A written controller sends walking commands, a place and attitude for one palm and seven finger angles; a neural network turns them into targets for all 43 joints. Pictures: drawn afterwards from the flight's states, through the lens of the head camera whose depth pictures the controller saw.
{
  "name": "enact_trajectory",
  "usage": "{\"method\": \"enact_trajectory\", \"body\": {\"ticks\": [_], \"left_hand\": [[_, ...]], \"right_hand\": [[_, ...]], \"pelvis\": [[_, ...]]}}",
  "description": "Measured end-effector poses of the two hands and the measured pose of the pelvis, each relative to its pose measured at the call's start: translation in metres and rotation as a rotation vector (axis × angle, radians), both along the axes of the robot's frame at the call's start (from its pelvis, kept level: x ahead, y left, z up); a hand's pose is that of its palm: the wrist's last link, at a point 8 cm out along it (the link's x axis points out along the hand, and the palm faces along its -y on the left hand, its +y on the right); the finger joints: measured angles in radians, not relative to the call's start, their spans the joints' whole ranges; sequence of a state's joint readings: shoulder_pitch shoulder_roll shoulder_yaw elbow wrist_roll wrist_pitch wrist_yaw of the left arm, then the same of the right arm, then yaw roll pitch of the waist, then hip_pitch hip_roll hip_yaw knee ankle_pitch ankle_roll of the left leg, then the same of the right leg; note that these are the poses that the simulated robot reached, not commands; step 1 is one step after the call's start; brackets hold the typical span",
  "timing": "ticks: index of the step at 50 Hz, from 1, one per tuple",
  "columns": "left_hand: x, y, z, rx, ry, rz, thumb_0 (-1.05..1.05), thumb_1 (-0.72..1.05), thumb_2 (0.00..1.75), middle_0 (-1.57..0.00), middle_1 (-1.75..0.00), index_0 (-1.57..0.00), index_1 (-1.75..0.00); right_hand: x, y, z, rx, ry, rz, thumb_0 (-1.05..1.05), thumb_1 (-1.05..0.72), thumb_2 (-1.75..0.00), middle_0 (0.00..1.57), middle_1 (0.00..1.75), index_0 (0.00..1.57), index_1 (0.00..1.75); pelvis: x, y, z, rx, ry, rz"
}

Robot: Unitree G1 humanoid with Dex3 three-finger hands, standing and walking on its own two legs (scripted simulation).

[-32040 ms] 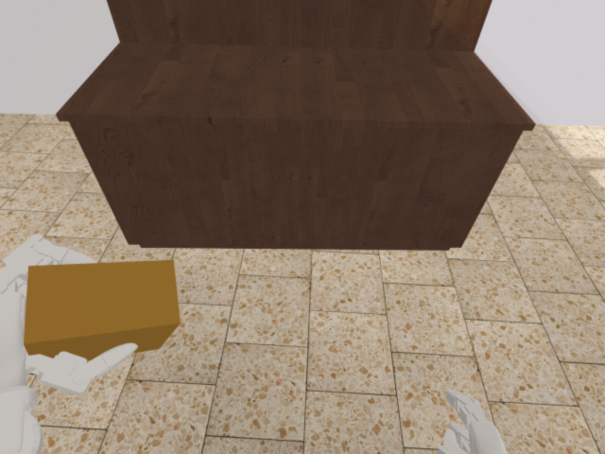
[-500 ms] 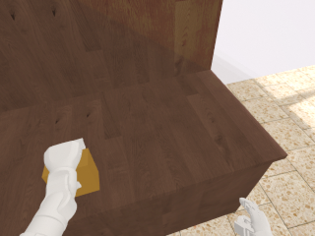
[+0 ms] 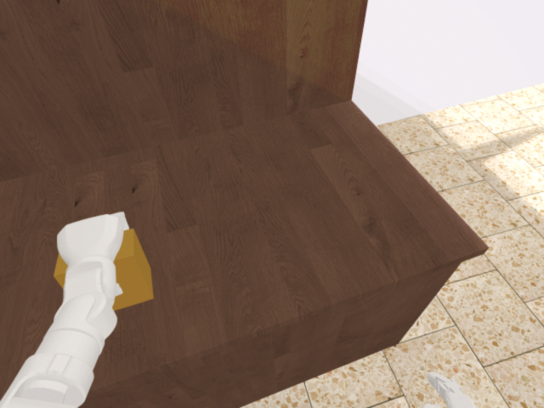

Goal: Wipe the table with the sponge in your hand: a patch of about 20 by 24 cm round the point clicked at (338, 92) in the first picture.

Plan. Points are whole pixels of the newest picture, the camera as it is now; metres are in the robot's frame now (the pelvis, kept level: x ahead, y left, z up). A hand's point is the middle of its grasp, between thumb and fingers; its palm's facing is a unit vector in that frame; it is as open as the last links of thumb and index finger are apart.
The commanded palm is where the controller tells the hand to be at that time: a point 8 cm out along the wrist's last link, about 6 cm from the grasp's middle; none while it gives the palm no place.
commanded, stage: wipe forward along the first lane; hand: left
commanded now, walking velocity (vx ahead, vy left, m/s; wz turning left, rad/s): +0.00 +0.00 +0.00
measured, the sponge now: (113, 280) +0.31 +0.31 -0.03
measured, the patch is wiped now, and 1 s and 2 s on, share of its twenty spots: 0.10 0.15 0.35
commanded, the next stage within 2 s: slide across to the middle lane in 0.80 s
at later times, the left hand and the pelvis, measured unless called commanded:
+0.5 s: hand (104, 231) +0.38 +0.33 +0.02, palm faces -0.12 +0.02 -0.99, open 10.4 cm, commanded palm +0.36 +0.32 +0.05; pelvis +0.01 +0.01 +0.00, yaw +0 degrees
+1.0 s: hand (105, 213) +0.42 +0.35 +0.02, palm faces -0.13 +0.04 -0.99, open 10.4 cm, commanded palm +0.40 +0.32 +0.05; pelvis +0.01 +0.02 -0.01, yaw +0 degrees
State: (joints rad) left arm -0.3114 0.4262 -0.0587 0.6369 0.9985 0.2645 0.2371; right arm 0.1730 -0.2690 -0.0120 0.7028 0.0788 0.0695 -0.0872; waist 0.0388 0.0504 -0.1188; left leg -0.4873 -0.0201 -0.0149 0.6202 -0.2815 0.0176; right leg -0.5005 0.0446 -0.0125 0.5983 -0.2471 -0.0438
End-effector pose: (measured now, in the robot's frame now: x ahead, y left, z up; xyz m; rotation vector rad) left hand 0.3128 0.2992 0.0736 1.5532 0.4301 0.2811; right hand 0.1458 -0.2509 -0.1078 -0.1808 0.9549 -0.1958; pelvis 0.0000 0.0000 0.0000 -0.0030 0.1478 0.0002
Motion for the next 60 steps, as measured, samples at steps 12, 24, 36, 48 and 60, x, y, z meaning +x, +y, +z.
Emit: {"method": "enact_trajectory", "body": {"ticks": [12, 24, 36, 48, 60], "left_hand": [[0.025, 0.012, 0.001, 0.019, 0.011, -0.016, 0.01, -0.55, 1.05, -0.70, -1.32, -0.73, -1.32], [0.053, 0.024, 0.001, 0.024, 0.028, -0.020, 0.01, -0.56, 1.05, -0.70, -1.32, -0.73, -1.32], [0.076, 0.034, 0.001, 0.026, 0.032, -0.019, 0.01, -0.56, 1.05, -0.70, -1.32, -0.73, -1.33], [0.095, 0.040, 0.000, 0.039, 0.042, -0.025, 0.01, -0.56, 1.05, -0.70, -1.32, -0.73, -1.33], [0.102, 0.024, 0.004, 0.019, 0.012, -0.045, 0.00, -0.55, 1.05, -0.69, -1.34, -0.72, -1.34]], "right_hand": [[-0.012, 0.004, -0.004, -0.015, 0.046, -0.006, 0.01, -0.91, -0.90, 0.20, 0.30, 0.21, 0.30], [-0.031, 0.004, -0.009, -0.027, 0.124, -0.038, 0.01, -0.91, -0.90, 0.20, 0.30, 0.21, 0.30], [-0.042, 0.007, -0.011, -0.033, 0.180, -0.061, 0.01, -0.91, -0.90, 0.20, 0.30, 0.21, 0.30], [-0.052, 0.009, -0.013, -0.035, 0.222, -0.076, 0.00, -0.91, -0.90, 0.20, 0.30, 0.21, 0.30], [-0.049, 0.018, -0.013, -0.016, 0.241, -0.083, 0.00, -0.91, -0.90, 0.20, 0.30, 0.21, 0.29]], "pelvis": [[-0.001, 0.006, -0.003, -0.009, 0.030, 0.009], [0.005, 0.013, -0.004, -0.017, 0.063, 0.006], [0.011, 0.019, -0.005, -0.024, 0.092, 0.004], [0.013, 0.023, -0.007, -0.031, 0.118, 0.003], [0.020, 0.028, -0.002, -0.033, 0.094, 0.012]]}}
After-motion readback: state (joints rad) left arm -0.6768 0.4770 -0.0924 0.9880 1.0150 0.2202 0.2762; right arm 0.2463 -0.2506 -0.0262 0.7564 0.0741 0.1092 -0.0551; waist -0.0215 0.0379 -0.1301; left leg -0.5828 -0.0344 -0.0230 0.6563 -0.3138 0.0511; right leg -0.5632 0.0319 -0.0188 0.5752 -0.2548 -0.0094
